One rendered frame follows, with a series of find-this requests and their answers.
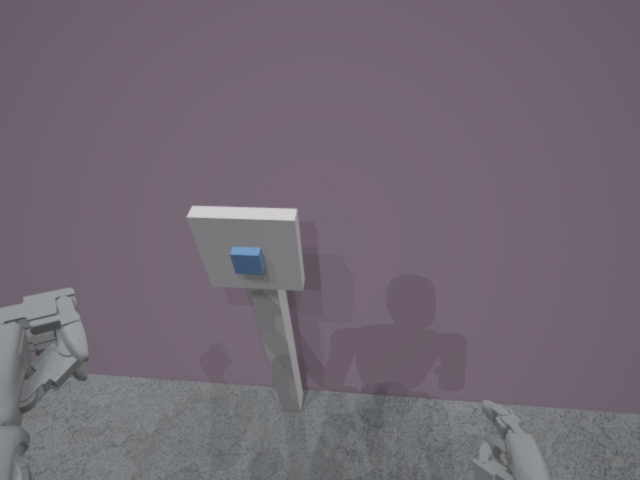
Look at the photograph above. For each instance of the robot left forearm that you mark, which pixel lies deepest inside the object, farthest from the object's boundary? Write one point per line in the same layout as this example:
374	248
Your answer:
14	441

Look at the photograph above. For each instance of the panel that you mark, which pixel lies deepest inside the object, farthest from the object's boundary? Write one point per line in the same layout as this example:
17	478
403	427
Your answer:
276	231

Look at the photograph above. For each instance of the robot left hand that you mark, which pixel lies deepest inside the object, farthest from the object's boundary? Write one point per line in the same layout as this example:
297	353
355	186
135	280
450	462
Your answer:
57	335

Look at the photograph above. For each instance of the robot right hand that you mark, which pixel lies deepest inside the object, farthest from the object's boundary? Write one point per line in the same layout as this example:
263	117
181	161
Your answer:
519	457

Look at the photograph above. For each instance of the button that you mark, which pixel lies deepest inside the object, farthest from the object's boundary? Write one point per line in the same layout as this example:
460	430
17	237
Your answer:
247	260

